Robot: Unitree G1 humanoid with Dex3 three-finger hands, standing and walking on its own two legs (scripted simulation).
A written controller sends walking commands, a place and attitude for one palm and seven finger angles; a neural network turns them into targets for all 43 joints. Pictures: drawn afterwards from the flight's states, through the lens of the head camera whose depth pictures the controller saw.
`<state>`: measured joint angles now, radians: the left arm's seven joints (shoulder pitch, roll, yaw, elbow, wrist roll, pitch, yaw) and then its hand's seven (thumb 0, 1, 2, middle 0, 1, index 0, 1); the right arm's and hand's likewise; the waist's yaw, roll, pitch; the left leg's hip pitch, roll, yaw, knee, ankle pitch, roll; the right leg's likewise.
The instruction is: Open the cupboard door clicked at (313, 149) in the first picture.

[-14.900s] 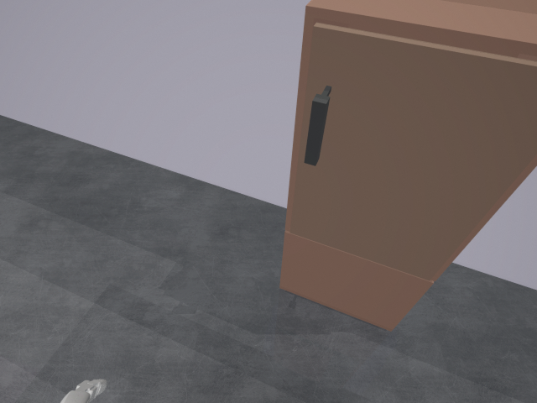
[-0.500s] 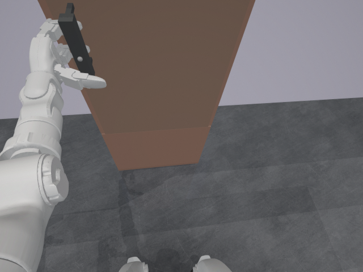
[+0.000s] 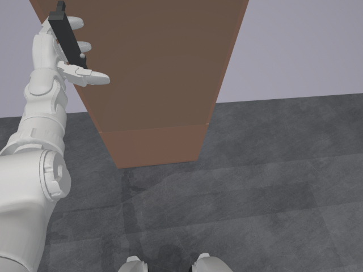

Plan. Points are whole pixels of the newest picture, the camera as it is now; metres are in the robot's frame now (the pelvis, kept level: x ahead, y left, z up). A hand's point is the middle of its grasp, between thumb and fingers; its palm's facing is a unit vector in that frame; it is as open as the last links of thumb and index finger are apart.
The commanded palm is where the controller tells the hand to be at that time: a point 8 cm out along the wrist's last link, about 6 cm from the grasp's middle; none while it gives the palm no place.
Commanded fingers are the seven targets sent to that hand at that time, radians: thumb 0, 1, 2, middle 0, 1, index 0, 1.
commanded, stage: slide the fingers in behind the handle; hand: left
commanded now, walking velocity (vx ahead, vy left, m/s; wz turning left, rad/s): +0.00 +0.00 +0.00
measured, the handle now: (72, 42) +0.59 +0.17 +0.13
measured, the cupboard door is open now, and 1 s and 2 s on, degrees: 0 0 11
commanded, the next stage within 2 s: close the thumb around the handle in 0.14 s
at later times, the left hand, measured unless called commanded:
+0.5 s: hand (82, 55) +0.55 +0.15 +0.13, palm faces +0.02 -1.00 -0.01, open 11.9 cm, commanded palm +0.52 +0.19 +0.13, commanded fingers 0.00 0.28 0.64 -0.36 -1.28 -0.36 -1.28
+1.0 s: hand (82, 56) +0.54 +0.14 +0.13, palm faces +0.03 -1.00 +0.00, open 5.7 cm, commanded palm +0.52 +0.19 +0.13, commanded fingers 0.00 0.90 0.90 -0.40 -1.35 -0.40 -1.35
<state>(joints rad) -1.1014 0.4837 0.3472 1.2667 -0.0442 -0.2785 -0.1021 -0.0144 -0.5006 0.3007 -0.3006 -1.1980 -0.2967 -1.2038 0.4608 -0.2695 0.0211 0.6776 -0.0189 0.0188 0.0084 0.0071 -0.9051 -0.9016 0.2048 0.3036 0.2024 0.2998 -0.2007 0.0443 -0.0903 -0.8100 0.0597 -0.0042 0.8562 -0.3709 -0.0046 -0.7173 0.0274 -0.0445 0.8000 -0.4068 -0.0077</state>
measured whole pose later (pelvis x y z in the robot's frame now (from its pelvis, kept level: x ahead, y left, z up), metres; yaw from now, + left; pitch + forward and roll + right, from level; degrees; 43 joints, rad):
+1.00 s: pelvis +0.01 +0.01 +0.00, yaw -1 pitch +19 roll -2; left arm -1.05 0.45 0.36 1.21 -0.05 -0.29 -0.08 0.01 0.72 0.82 -0.38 -1.34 -0.38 -1.35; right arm 0.46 -0.26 0.01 0.67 -0.02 0.03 0.02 0.01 -0.90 -0.90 0.20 0.30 0.20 0.30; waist -0.19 0.05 -0.11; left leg -0.80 0.06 0.01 0.86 -0.39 0.01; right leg -0.71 0.02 -0.03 0.79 -0.41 0.01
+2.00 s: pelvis -0.01 -0.01 +0.01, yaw +1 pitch +13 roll -1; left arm -0.90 0.12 0.30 1.04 0.06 -0.29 0.54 0.00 0.72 0.81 -0.36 -1.35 -0.35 -1.35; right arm 0.37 -0.21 -0.02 0.75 -0.08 -0.01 0.02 0.01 -0.91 -0.90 0.20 0.30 0.20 0.30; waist -0.12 0.04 -0.12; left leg -0.70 0.04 -0.02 0.81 -0.34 -0.02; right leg -0.63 0.02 -0.05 0.79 -0.40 -0.02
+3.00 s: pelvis +0.02 -0.03 +0.02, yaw +4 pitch +1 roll +0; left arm -0.05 -0.10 -0.31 -0.01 0.01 0.15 0.61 0.02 0.62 0.75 -0.36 -1.32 -0.36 -1.35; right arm 0.10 -0.16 0.03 0.62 -0.04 0.11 0.04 0.01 -0.90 -0.90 0.20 0.30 0.20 0.30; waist 0.00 0.06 -0.06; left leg -0.35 0.03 -0.04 0.68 -0.35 -0.04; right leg -0.27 0.01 -0.08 0.68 -0.44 -0.04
